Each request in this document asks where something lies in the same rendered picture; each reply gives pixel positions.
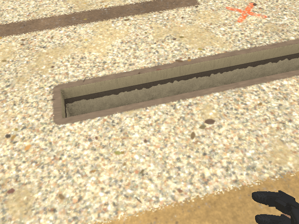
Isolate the robot right hand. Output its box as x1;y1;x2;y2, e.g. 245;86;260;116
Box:
251;190;299;224

